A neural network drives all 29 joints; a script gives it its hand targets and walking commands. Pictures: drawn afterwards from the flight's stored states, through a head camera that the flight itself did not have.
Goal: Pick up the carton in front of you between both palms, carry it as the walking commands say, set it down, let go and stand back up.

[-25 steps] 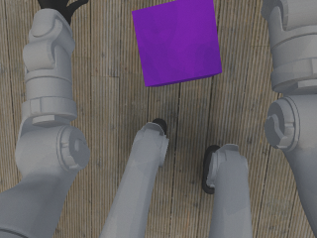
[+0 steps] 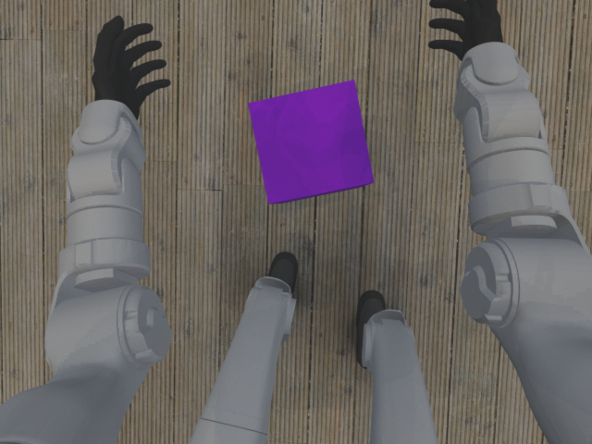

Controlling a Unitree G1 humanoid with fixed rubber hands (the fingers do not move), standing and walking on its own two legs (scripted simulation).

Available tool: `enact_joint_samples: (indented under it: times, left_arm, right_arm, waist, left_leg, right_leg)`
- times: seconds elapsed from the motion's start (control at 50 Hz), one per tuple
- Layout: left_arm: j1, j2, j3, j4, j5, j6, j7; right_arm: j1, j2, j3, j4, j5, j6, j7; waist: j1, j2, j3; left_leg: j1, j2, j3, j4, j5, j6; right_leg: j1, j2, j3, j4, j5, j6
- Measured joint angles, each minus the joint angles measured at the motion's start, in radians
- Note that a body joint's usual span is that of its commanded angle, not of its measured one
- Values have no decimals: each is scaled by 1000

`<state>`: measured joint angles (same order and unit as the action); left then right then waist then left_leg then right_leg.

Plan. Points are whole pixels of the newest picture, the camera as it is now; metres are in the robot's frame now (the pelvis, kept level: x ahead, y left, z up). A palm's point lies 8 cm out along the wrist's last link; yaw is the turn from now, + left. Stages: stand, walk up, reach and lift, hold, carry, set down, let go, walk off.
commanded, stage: let go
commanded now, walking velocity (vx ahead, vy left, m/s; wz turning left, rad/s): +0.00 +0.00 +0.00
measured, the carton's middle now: (311, 151) +0.48 +0.10 -0.53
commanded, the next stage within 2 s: stand in 1.32 s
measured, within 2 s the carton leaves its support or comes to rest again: neither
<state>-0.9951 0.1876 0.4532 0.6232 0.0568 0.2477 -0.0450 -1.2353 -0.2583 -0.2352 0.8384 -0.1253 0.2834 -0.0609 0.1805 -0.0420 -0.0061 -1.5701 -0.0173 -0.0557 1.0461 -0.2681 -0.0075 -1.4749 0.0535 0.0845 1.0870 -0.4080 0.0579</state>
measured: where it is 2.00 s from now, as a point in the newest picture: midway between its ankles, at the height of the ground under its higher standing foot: (323, 322)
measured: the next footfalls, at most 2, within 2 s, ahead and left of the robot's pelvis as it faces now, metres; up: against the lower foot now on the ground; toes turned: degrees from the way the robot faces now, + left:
none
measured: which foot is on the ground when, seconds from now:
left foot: down 0.00-1.00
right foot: down 0.00-1.00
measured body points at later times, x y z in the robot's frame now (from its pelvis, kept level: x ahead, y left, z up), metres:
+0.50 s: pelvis +0.02 +0.01 +0.09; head +0.18 +0.02 +0.51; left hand +0.26 +0.27 +0.01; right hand +0.36 -0.15 -0.01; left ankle +0.08 +0.12 -0.62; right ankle +0.03 -0.15 -0.62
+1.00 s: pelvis +0.11 -0.04 +0.12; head +0.15 -0.05 +0.56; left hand +0.27 +0.21 +0.04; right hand +0.29 -0.26 +0.03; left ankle +0.08 +0.11 -0.62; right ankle +0.03 -0.15 -0.62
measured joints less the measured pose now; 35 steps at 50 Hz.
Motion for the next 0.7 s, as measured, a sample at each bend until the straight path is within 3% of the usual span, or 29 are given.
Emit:
enact_joint_samples:
  times: [0.12,0.22,0.4,0.54,0.7]
  left_arm:
    - [217,-1,-86,-26,60,-28,-73]
    - [388,0,-165,-60,77,-67,-89]
    - [699,16,-293,-89,-1,-135,-101]
    - [971,6,-381,-205,-40,-173,-63]
    - [1178,25,-423,-265,-53,-180,-52]
  right_arm:
    - [294,135,-33,-130,-34,-44,-55]
    - [528,182,-12,-229,-20,-87,-83]
    - [821,168,34,-248,6,-159,-41]
    - [1041,151,62,-265,30,-213,1]
    - [1243,110,116,-304,68,-244,42]
  waist:
    - [-44,4,-25]
    - [-45,24,-45]
    - [-49,46,-36]
    - [-54,57,37]
    - [-91,54,66]
  left_leg:
    - [164,5,1,-113,22,14]
    - [305,8,12,-201,46,27]
    - [591,-10,27,-332,76,34]
    - [868,-23,17,-427,78,22]
    - [1128,-15,3,-521,61,0]
  right_leg:
    - [176,-3,4,-145,41,7]
    - [322,-9,16,-255,79,14]
    - [599,-37,28,-370,101,6]
    - [869,-53,16,-441,84,-19]
    - [1126,-55,-6,-526,70,-36]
